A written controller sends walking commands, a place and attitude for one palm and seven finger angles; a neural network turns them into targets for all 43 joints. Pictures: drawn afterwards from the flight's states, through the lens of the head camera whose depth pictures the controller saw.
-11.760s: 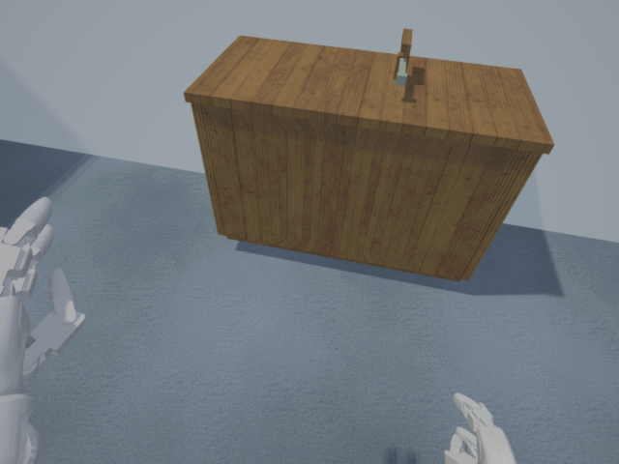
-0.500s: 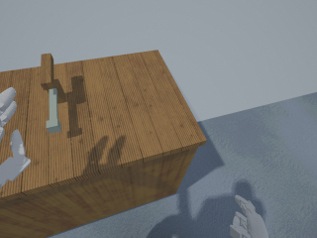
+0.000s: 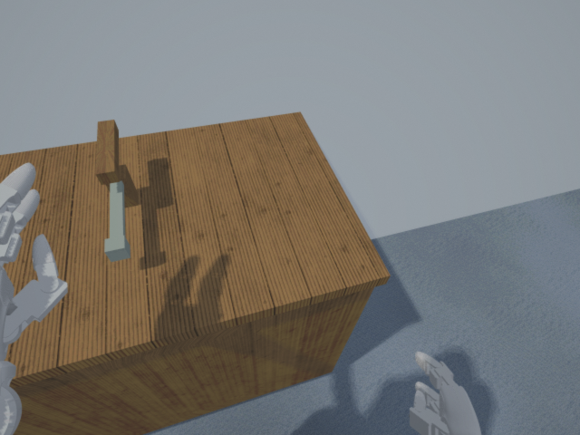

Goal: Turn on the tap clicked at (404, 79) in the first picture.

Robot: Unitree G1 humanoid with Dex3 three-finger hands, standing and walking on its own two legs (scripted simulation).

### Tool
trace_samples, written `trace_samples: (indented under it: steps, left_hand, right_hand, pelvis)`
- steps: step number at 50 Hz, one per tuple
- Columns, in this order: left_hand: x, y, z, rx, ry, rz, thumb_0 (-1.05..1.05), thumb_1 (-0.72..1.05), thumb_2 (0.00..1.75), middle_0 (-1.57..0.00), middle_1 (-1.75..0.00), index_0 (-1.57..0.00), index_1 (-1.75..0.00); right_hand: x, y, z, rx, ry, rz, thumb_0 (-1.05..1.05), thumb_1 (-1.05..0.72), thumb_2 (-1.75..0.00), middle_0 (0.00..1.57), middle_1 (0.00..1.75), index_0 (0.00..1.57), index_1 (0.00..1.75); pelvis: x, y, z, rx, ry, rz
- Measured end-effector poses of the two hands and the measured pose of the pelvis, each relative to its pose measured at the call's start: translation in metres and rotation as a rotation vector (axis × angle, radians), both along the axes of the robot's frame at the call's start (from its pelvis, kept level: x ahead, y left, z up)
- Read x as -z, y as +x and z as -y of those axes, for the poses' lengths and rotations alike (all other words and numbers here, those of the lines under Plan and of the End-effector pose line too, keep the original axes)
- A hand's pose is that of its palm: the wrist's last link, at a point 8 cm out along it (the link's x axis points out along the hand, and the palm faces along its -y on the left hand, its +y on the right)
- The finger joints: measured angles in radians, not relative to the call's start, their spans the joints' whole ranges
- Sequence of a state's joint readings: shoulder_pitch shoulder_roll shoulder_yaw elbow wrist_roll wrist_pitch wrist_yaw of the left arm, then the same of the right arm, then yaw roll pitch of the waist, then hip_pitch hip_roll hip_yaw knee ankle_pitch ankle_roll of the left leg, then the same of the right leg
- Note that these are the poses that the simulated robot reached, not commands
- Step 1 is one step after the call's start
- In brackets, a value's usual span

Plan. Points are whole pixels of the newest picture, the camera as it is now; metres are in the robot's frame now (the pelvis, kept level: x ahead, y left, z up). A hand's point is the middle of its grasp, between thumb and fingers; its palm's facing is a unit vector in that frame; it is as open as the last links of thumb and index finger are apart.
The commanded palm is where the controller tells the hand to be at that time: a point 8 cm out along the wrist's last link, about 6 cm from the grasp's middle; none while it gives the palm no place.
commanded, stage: come to a stop and stand still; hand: left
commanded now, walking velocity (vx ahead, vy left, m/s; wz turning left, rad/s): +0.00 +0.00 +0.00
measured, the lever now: (117, 248) +0.36 +0.29 +0.01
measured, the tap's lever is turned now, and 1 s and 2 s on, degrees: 0 0 0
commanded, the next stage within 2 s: look again from close up in 0.38 s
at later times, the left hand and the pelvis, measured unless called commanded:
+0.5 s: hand (64, 281) +0.22 +0.25 +0.16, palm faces +0.39 -0.81 -0.44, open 7.4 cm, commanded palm +0.16 +0.27 +0.18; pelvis +0.01 -0.01 +0.00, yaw +1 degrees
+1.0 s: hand out of the picture +0.20 +0.29 +0.17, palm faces +0.45 -0.85 -0.28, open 7.4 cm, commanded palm +0.15 +0.31 +0.18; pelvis -0.01 +0.03 +0.00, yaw +0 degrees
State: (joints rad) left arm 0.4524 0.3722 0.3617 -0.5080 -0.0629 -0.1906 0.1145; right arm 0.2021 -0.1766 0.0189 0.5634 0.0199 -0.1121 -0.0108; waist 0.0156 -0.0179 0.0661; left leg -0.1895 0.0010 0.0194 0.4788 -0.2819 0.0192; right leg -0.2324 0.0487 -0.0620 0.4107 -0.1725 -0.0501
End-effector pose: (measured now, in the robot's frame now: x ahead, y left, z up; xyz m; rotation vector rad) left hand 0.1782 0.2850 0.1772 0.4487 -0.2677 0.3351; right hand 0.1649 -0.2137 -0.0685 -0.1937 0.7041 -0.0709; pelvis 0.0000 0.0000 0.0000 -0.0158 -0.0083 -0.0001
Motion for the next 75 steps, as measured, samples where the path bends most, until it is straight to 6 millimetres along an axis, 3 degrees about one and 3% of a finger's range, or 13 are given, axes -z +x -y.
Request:
trace_samples:
  steps: [10,19,24,27,29,37,41,47,56,68,71,73,75]
  left_hand:
    - [0.001,0.005,0.007,-0.02,-0.001,-0.032,0.01,0.89,0.9,-0.21,-0.3,-0.21,-0.3]
    - [0.003,0.004,0.008,-0.035,-0.005,-0.048,0.01,0.89,0.9,-0.21,-0.3,-0.22,-0.3]
    - [0.004,0.002,0.006,-0.04,-0.012,-0.049,0.01,0.89,0.9,-0.21,-0.3,-0.22,-0.3]
    - [-0.018,0.012,-0.018,-0.053,0.14,0.038,0.01,0.88,0.9,-0.22,-0.3,-0.22,-0.3]
    - [-0.023,0.016,-0.033,-0.091,0.113,0.086,0.01,0.88,0.9,-0.21,-0.3,-0.22,-0.3]
    - [0.01,-0.002,-0.006,0.05,-0.013,-0.011,0.01,0.89,0.9,-0.2,-0.3,-0.21,-0.3]
    - [0.018,-0.012,-0.022,0.034,-0.016,-0.022,0.01,0.89,0.9,-0.21,-0.3,-0.22,-0.3]
    - [0.007,-0.018,-0.048,-0.045,-0.03,0.087,0.01,0.89,0.9,-0.21,-0.3,-0.22,-0.3]
    - [0.007,-0.007,-0.046,0.01,-0.05,0.107,0.01,0.89,0.9,-0.21,-0.3,-0.21,-0.3]
    - [0.006,-0.01,-0.055,0.009,-0.018,0.073,0.01,0.89,0.9,-0.21,-0.3,-0.21,-0.3]
    - [-0.018,0.0,-0.078,-0.022,0.151,0.158,0.01,0.88,0.9,-0.21,-0.3,-0.22,-0.3]
    - [-0.024,0.005,-0.089,-0.058,0.114,0.194,0.01,0.88,0.9,-0.21,-0.3,-0.22,-0.3]
    - [-0.021,0.006,-0.083,-0.055,0.066,0.182,0.01,0.89,0.9,-0.21,-0.3,-0.21,-0.3]
  right_hand:
    - [0.002,0.004,0.024,0.041,-0.029,-0.022,0.01,-0.91,-0.9,0.2,0.3,0.2,0.3]
    - [0.003,0.007,0.027,0.044,-0.029,-0.026,0.01,-0.91,-0.9,0.2,0.3,0.2,0.3]
    - [0.002,0.007,0.022,0.034,-0.023,-0.028,0.01,-0.91,-0.9,0.2,0.3,0.2,0.3]
    - [0.004,0.005,0.016,-0.03,-0.049,-0.033,0.01,-0.91,-0.9,0.2,0.3,0.2,0.3]
    - [0.004,0.003,0.011,-0.049,-0.028,-0.023,0.01,-0.91,-0.9,0.2,0.3,0.2,0.3]
    - [-0.001,-0.014,-0.003,0.004,-0.004,0.029,0.01,-0.91,-0.9,0.2,0.3,0.2,0.3]
    - [-0.003,-0.022,-0.012,-0.006,-0.035,0.006,0.01,-0.91,-0.9,0.2,0.3,0.2,0.3]
    - [-0.005,-0.021,-0.028,-0.056,-0.052,0.003,0.01,-0.91,-0.9,0.2,0.3,0.2,0.3]
    - [-0.013,-0.005,-0.049,-0.067,-0.029,0.056,0.01,-0.91,-0.9,0.2,0.3,0.2,0.3]
    - [-0.013,-0.004,-0.047,-0.053,-0.055,0.024,0.01,-0.91,-0.9,0.2,0.3,0.2,0.3]
    - [-0.007,-0.007,-0.049,-0.115,-0.081,0.0,0.01,-0.91,-0.9,0.2,0.3,0.2,0.3]
    - [-0.004,-0.009,-0.05,-0.113,-0.056,0.001,0.01,-0.91,-0.9,0.2,0.3,0.2,0.3]
    - [-0.003,-0.011,-0.05,-0.088,-0.021,0.023,0.01,-0.91,-0.9,0.2,0.3,0.2,0.3]
  pelvis:
    - [-0.001,0.009,0.006,-0.011,0.002,-0.002]
    - [-0.001,0.011,0.009,-0.016,0.001,-0.002]
    - [-0.002,0.01,0.008,-0.019,0.0,-0.001]
    - [-0.001,0.003,0.01,-0.018,0.001,-0.009]
    - [0.0,-0.002,0.007,-0.003,0.002,-0.006]
    - [0.0,-0.009,-0.015,0.011,0.005,0.009]
    - [0.001,-0.013,-0.02,0.002,0.003,0.013]
    - [0.001,-0.014,-0.029,-0.005,0.0,0.021]
    - [0.001,-0.012,-0.041,0.003,-0.005,0.025]
    - [0.0,-0.008,-0.047,-0.002,-0.013,0.019]
    - [0.003,-0.014,-0.043,-0.018,-0.012,0.007]
    - [0.003,-0.016,-0.044,-0.005,-0.007,0.007]
    - [0.004,-0.016,-0.047,0.007,-0.002,0.01]
